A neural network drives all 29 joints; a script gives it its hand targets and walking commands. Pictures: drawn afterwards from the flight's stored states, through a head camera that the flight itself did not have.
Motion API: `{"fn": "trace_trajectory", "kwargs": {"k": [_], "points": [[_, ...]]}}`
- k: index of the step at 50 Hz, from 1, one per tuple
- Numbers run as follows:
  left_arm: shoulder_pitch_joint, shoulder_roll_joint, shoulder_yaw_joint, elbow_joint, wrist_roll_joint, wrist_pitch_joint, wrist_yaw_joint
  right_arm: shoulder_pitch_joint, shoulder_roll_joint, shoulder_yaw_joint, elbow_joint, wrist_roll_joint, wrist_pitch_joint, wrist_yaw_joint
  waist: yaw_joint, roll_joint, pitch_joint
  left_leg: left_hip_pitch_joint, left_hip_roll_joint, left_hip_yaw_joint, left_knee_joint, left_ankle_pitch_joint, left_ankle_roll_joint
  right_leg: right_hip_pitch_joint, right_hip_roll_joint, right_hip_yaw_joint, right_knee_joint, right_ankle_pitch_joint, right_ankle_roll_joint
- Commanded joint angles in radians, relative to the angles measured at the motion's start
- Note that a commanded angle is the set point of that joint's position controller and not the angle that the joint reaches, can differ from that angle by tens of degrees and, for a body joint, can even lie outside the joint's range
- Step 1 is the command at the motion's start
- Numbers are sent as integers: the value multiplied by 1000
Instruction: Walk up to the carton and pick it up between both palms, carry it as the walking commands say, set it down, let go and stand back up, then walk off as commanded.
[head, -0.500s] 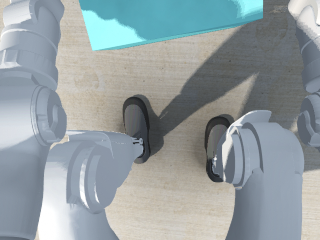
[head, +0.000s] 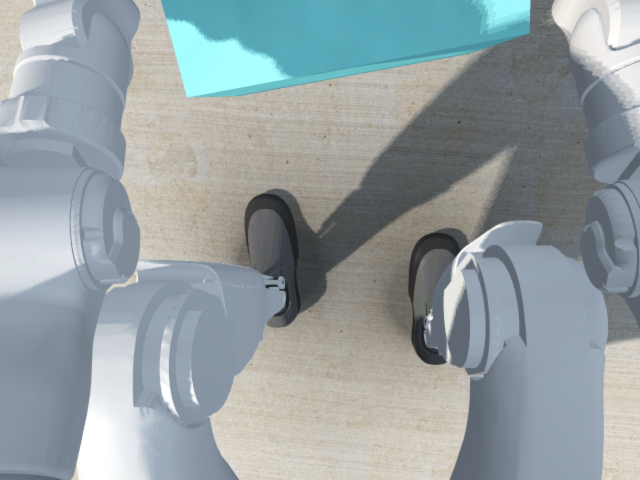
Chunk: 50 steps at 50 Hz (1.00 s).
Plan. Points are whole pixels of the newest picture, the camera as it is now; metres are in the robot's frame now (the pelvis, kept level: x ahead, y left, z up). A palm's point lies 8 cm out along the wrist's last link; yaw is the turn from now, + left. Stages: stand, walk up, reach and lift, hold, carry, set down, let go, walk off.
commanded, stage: reach and lift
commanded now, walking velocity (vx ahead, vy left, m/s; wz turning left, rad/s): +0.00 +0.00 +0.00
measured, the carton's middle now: out of the picture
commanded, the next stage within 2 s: none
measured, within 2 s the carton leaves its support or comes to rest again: leaves its support in 0.62 s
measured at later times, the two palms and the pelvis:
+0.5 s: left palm out of the picture +0.56 +0.19 -0.18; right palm out of the picture +0.55 -0.20 -0.20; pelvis +0.00 +0.00 +0.00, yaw +0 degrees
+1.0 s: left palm out of the picture +0.56 +0.18 -0.14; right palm out of the picture +0.56 -0.20 -0.14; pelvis -0.01 +0.00 +0.00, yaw -1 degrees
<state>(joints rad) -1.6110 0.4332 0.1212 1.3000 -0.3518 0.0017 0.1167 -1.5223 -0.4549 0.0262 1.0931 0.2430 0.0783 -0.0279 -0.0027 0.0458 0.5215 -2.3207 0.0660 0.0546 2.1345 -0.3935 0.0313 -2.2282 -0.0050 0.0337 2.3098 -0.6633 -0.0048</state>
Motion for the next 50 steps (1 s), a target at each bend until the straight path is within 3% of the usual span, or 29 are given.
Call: {"fn": "trace_trajectory", "kwargs": {"k": [1, 4, 5, 6, 9, 11, 17, 19, 20, 22, 23, 24, 25, 26, 28, 30, 31, 32, 33, 35, 38, 40, 41, 42, 46, 47, 48, 49, 50], "points": [[-267, -608, -119, -139, -5, 18, -150, -527, 425, 199, -216, 6, -33, 133, 1, -161, -1251, 719, -91, -41, 4, 316, -27, 429, 34, -19, -281, 360, -6], [-260, -693, -105, -133, 14, 40, -178, -514, 522, 203, -211, 3, -16, 167, 10, -157, -1204, 714, -94, -40, 4, 303, -23, 410, 40, -23, -276, 341, -4], [-250, -700, -106, -146, 26, 41, -182, -551, 577, 227, -276, 28, -19, 178, 67, -161, -1209, 727, -97, -33, -1, 326, -14, 403, 36, -25, -263, 353, -7], [-262, -708, -125, -132, 23, 56, -191, -554, 555, 197, -256, 5, -18, 188, 27, -145, -1209, 730, -99, -39, -3, 305, -19, 376, 41, -40, -262, 333, -13], [-269, -760, -124, -149, 14, 67, -199, -539, 557, 214, -254, 9, -9, 197, -1, -155, -1209, 744, -98, -39, 13, 308, -24, 369, 30, -42, -263, 324, -10], [-255, -776, -109, -158, 32, 65, -206, -556, 616, 232, -282, 26, -10, 210, 47, -155, -1194, 703, -101, -18, 20, 310, -13, 377, 41, -24, -267, 347, -13], [-277, -842, -137, -204, 0, 82, -211, -559, 635, 218, -309, 23, -1, 221, 4, -112, -1289, 809, -107, -32, 10, 359, -24, 389, 48, -58, -253, 369, -19], [-326, -853, -138, -226, 2, 78, -208, -639, 655, 262, -390, 44, -8, 211, 41, -159, -1349, 785, -110, -17, 17, 359, -20, 472, 41, -44, -259, 407, -13], [-344, -824, -150, -282, -15, 73, -197, -648, 664, 252, -426, 50, -3, 207, 10, -185, -1426, 831, -113, -24, 20, 353, -12, 507, 47, -52, -262, 396, -7], [-362, -861, -192, -351, -50, 73, -197, -637, 683, 273, -448, 71, -4, 202, 10, -157, -1531, 876, -120, -26, 14, 418, -15, 559, 61, -56, -242, 478, -9], [-315, -841, -180, -312, -34, 69, -188, -639, 687, 290, -456, 74, -6, 197, 49, -171, -1558, 894, -119, -14, 21, 435, -16, 545, 55, -61, -240, 458, -7], [-384, -827, -212, -367, -52, 68, -181, -663, 665, 291, -482, 89, -7, 189, 23, -156, -1628, 948, -120, -21, 21, 451, -14, 582, 63, -65, -248, 488, -8], [-357, -825, -217, -397, -55, 71, -178, -654, 686, 312, -517, 99, -2, 181, 41, -170, -1730, 960, -123, -15, 40, 516, -10, 661, 63, -53, -237, 576, 2], [-391, -860, -256, -439, -86, 69, -168, -700, 632, 307, -575, 106, -9, 175, -3, -151, -1805, 1059, -128, -28, 26, 542, -19, 627, 66, -79, -224, 552, -2], [-397, -842, -260, -514, -91, 68, -152, -706, 670, 327, -591, 123, -2, 164, 36, -158, -1893, 1083, -139, -27, 16, 567, -17, 704, 73, -64, -231, 589, -1], [-366, -844, -238, -423, -54, 75, -143, -698, 677, 333, -539, 128, 6, 167, 56, -154, -1843, 1116, -131, -20, 9, 523, -9, 621, 69, -73, -256, 494, 2], [-415, -829, -260, -532, -72, 72, -135, -742, 682, 342, -597, 148, 6, 164, 78, -147, -1942, 1133, -132, -14, 5, 544, -12, 681, 70, -68, -255, 532, 2], [-437, -858, -271, -526, -99, 79, -135, -777, 646, 347, -624, 134, 4, 160, 42, -161, -1973, 1132, -136, -15, 6, 547, -21, 699, 68, -70, -247, 549, -1], [-418, -857, -248, -541, -65, 79, -130, -766, 680, 348, -596, 157, 6, 163, 94, -144, -1979, 1142, -139, -10, -6, 546, -18, 687, 72, -76, -243, 535, 2], [-387, -846, -211, -465, -33, 86, -134, -711, 702, 326, -510, 125, 26, 174, 93, -186, -1804, 1037, -134, -4, -21, 450, -16, 621, 67, -71, -275, 449, 8], [-469, -849, -215, -547, -28, 93, -138, -730, 747, 308, -527, 121, 49, 187, 105, -178, -1825, 1021, -135, 1, -40, 392, -13, 641, 73, -55, -291, 403, -1], [-492, -827, -197, -489, -16, 105, -156, -639, 767, 261, -371, 67, 75, 208, 77, -189, -1634, 908, -130, 11, -64, 241, -22, 542, 75, -61, -315, 276, -6], [-527, -836, -205, -526, -10, 105, -159, -609, 802, 254, -356, 67, 93, 219, 104, -175, -1654, 924, -127, 25, -67, 261, -23, 569, 71, -52, -326, 288, -14], [-518, -848, -203, -528, -16, 109, -162, -627, 797, 241, -388, 67, 89, 224, 72, -166, -1684, 951, -132, 5, -72, 252, -20, 560, 75, -60, -322, 282, -15], [-650, -885, -287, -703, -98, 117, -158, -746, 802, 268, -583, 109, 80, 213, 52, -142, -2031, 1170, -148, 4, -64, 368, -25, 698, 85, -79, -308, 388, -25], [-587, -883, -269, -707, -63, 119, -149, -775, 826, 282, -633, 149, 76, 206, 107, -104, -2107, 1209, -153, 11, -60, 428, -19, 719, 97, -76, -294, 433, -17], [-640, -879, -303, -757, -86, 123, -142, -744, 812, 288, -629, 139, 82, 194, 72, -115, -2161, 1217, -155, 9, -60, 434, -24, 769, 95, -71, -294, 458, -19], [-623, -876, -290, -782, -91, 128, -140, -792, 797, 302, -735, 155, 84, 182, 94, -120, -2273, 1263, -158, 16, -57, 487, -20, 841, 100, -71, -309, 501, -21], [-580, -887, -272, -729, -73, 135, -134, -797, 798, 317, -690, 159, 85, 188, 91, -150, -2184, 1208, -160, 11, -60, 473, -16, 783, 94, -75, -305, 488, -4]]}}
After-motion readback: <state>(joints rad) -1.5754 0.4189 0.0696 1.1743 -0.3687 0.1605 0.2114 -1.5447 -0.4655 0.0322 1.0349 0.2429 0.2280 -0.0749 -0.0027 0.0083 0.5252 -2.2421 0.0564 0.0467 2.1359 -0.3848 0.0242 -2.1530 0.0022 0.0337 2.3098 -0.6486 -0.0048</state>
